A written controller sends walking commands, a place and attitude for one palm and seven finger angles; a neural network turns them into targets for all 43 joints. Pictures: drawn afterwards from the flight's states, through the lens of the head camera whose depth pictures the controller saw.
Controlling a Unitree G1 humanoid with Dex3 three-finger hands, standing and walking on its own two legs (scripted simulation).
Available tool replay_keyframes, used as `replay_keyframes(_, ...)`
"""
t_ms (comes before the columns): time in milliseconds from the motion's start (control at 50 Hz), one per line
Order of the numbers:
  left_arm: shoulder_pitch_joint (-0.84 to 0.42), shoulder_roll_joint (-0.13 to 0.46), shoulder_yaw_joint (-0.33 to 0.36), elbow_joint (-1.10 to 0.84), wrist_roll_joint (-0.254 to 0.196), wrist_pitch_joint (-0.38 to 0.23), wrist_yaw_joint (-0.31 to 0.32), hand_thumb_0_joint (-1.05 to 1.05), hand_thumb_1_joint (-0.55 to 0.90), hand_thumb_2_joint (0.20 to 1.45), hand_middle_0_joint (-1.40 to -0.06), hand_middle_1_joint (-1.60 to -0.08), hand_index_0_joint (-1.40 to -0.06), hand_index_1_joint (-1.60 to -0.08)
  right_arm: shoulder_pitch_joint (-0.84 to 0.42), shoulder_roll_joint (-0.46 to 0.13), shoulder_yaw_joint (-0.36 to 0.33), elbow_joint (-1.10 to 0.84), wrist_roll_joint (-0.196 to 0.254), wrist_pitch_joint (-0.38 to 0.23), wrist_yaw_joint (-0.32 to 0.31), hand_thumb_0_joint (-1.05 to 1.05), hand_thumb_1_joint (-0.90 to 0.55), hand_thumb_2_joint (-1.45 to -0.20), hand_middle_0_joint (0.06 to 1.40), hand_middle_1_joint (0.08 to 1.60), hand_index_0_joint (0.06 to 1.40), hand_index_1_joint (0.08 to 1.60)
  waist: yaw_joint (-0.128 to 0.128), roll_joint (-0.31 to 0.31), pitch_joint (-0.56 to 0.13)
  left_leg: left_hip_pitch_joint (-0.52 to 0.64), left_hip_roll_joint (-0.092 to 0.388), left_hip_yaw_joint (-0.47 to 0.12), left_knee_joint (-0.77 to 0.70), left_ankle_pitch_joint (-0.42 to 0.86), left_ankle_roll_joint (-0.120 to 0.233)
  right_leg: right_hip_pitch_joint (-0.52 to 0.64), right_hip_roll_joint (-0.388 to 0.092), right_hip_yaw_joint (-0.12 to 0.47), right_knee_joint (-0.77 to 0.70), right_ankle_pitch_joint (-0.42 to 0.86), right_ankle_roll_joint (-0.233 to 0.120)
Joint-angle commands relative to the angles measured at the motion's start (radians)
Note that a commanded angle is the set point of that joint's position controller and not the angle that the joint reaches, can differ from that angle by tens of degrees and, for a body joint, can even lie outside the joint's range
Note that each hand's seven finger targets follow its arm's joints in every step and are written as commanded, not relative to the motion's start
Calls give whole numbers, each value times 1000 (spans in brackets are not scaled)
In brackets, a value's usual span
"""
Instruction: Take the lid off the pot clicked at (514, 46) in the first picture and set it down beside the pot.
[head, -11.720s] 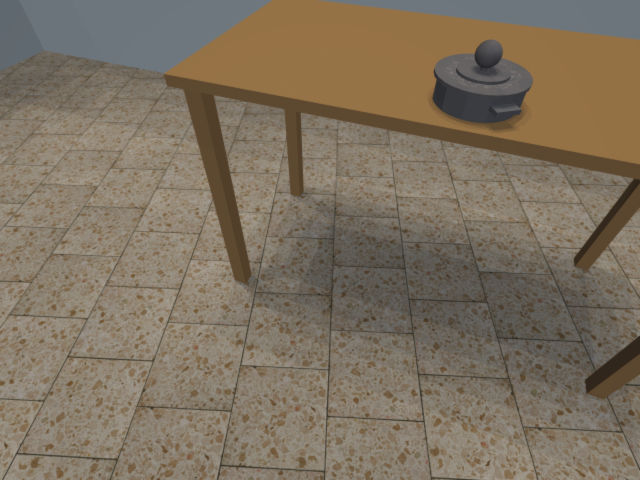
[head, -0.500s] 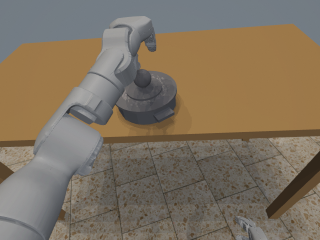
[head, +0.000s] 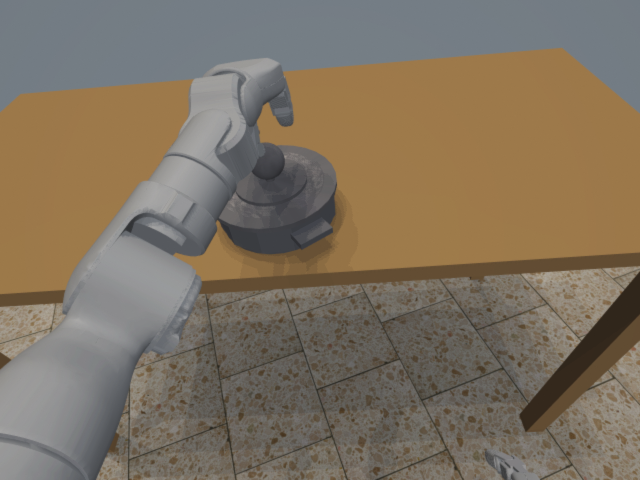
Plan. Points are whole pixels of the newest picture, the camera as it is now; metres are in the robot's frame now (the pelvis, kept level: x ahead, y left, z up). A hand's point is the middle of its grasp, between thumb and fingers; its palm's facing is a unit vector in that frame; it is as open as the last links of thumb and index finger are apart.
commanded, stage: lower the open fingers around the knob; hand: left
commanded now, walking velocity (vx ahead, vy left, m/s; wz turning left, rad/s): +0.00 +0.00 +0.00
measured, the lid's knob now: (266, 161) +0.50 +0.08 +0.17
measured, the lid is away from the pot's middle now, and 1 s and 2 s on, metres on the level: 0.00 0.01 0.01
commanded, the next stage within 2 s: close the fingers and squeeze the knob in 0.82 s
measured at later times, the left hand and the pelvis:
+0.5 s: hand (259, 162) +0.46 +0.08 +0.19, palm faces -0.33 -0.07 -0.94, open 10.2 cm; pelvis +0.01 +0.00 +0.00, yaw +0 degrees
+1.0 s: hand (259, 168) +0.46 +0.08 +0.18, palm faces -0.32 -0.06 -0.94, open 10.3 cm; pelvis +0.01 +0.00 +0.00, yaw +0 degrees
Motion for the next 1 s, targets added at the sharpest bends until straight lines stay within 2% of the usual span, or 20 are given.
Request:
replay_keyframes(0, -485, 131, 23, -209, 9, -6, 26, 0, -433, 1740, -874, -81, -874, -81, -115, -94, -35, -150, -3, -29, 2, 0, -900, -900, 200, 300, 200, 300, 7, -159, -315, 154, -42, -43, 10, 241, 37, 80, 65, -19, -31, 304, -48)
replay_keyframes(20, -524, 136, 19, -228, 9, -6, 27, 0, -433, 1740, -874, -81, -874, -81, -113, -89, -35, -150, -3, -33, 0, 0, -900, -900, 200, 300, 200, 300, 0, -157, -333, 166, -45, -42, 16, 236, 41, 82, 66, -15, -32, 308, -46)
replay_keyframes(80, -650, 288, 113, -316, 23, -30, 42, 0, -433, 1740, -874, -81, -874, -81, -110, -90, -32, -146, -11, -50, -14, 0, -900, -900, 200, 300, 200, 300, 7, -162, -447, 189, -48, -42, 26, 264, 50, 144, 63, 4, -25, 352, -44)
replay_keyframes(140, -619, 224, 68, -238, 22, -27, 46, 0, -433, 1740, -874, -81, -874, -81, -84, -80, -35, -120, -6, -62, -17, 0, -900, -900, 200, 300, 200, 300, -2, -175, -409, 193, -44, -45, 30, 293, 49, 109, 66, -7, -23, 359, -42)
replay_keyframes(180, -516, 228, 87, -139, 20, -16, 43, 0, -433, 1740, -874, -81, -874, -81, -75, -94, -34, -108, -7, -51, -16, 0, -900, -900, 200, 300, 200, 300, 4, -206, -340, 152, -42, -40, 25, 273, 46, 92, 67, -12, -26, 351, -43)
replay_keyframes(220, -433, 173, 59, -98, 13, 0, 34, 0, -433, 1740, -874, -81, -874, -81, -75, -96, -31, -111, -5, -37, -11, 0, -900, -900, 200, 300, 200, 300, 7, -213, -291, 129, -45, -38, 20, 269, 41, 81, 66, -20, -26, 356, -43)
replay_keyframes(300, -433, 118, 17, -225, 4, 3, 18, 0, -433, 1740, -874, -81, -874, -81, -100, -95, -37, -142, -9, -24, 4, 0, -900, -900, 200, 300, 200, 300, 4, -148, -379, 191, -41, -44, 46, 386, 40, 100, 63, -17, -11, 420, -44)
replay_keyframes(380, -562, 189, 49, -297, 3, -12, 25, 0, -433, 1740, -874, -81, -874, -81, -93, -93, -35, -135, -12, -33, -7, 0, -900, -900, 200, 300, 200, 300, -9, -162, -394, 216, -44, -50, 45, 340, 46, 87, 72, -16, -26, 385, -45)
replay_keyframes(440, -527, 226, 82, -198, 16, -8, 41, 0, -433, 1740, -874, -81, -874, -81, -71, -93, -28, -107, -9, -35, -18, 0, -900, -900, 200, 300, 200, 300, 1, -176, -360, 182, -42, -49, 33, 317, 43, 86, 72, -20, -21, 367, -47)
replay_keyframes(480, -504, 205, 80, -222, 8, -19, 47, 0, -433, 1740, -874, -81, -874, -81, -75, -88, -32, -118, -16, -42, -14, 0, -900, -900, 200, 300, 200, 300, 11, -152, -407, 206, -38, -55, 41, 376, 42, 104, 67, -17, -10, 397, -48)
replay_keyframes(540, -399, 118, 24, -155, 12, -1, 43, 0, -433, 1740, -874, -81, -874, -81, -68, -92, -38, -112, -10, -27, -3, 0, -900, -900, 200, 300, 200, 300, 4, -166, -358, 196, -30, -51, 48, 420, 38, 73, 70, -24, -12, 405, -45)
replay_keyframes(600, -395, 92, 8, -211, -3, -2, 41, 0, -433, 1740, -874, -81, -874, -81, -79, -94, -43, -129, -11, -22, 4, 0, -900, -900, 200, 300, 200, 300, 0, -172, -369, 207, -33, -54, 47, 403, 41, 74, 72, -26, -16, 396, -45)
replay_keyframes(660, -442, 190, 79, -235, -1, -11, 54, 0, -433, 1740, -874, -81, -874, -81, -75, -100, -44, -120, -17, -24, -4, 0, -900, -900, 200, 300, 200, 300, 5, -176, -401, 210, -34, -54, 51, 392, 42, 97, 72, -20, -17, 404, -47)
replay_keyframes(700, -490, 198, 79, -253, 5, -18, 62, 0, -433, 1740, -874, -81, -874, -81, -74, -90, -37, -118, -14, -33, -9, 0, -900, -900, 200, 300, 200, 300, 7, -158, -398, 217, -33, -54, 41, 379, 43, 94, 72, -22, -19, 384, -47)
replay_keyframes(780, -426, 149, 38, -161, 5, -11, 64, 0, -433, 1740, -874, -81, -874, -81, -72, -92, -35, -111, -11, -28, -10, 0, -900, -900, 200, 300, 200, 300, 0, -170, -331, 175, -36, -49, 31, 335, 42, 74, 73, -25, -27, 363, -47)
replay_keyframes(820, -420, 165, 53, -140, 7, -8, 64, 0, -433, 1740, -874, -81, -874, -81, -68, -97, -35, -104, -9, -24, -14, 0, -900, -900, 200, 300, 200, 300, -1, -185, -300, 155, -36, -45, 21, 289, 39, 66, 74, -27, -31, 340, -46)
replay_keyframes(860, -449, 192, 77, -167, 3, -19, 68, 0, -433, 1740, -874, -81, -874, -81, -70, -99, -41, -109, -13, -26, -18, 0, -900, -900, 200, 300, 200, 300, 0, -177, -338, 168, -37, -51, 20, 273, 38, 74, 72, -24, -30, 324, -49)
replay_keyframes(900, -471, 142, 32, -191, 10, -25, 67, 0, -433, 1740, -874, -81, -874, -81, -78, -87, -37, -115, -11, -32, -18, 0, -900, -900, 200, 300, 200, 300, -3, -146, -371, 197, -35, -53, 31, 321, 40, 72, 71, -20, -21, 347, -49)
replay_keyframes(920, -453, 136, 29, -161, 11, -20, 67, 0, -206, 1149, -695, -266, -695, -266, -76, -87, -39, -113, -12, -31, -17, 0, -900, -900, 200, 300, 200, 300, -6, -142, -352, 192, -34, -52, 30, 303, 39, 60, 71, -22, -25, 332, -48)
replay_keyframes(980, -478, 179, 60, -151, 11, -22, 69, 0, -176, 1150, -648, -422, -648, -422, -67, -96, -37, -104, -15, -29, -21, 0, -900, -900, 200, 300, 200, 300, -8, -156, -347, 177, -38, -45, 24, 263, 40, 68, 73, -21, -31, 324, -48)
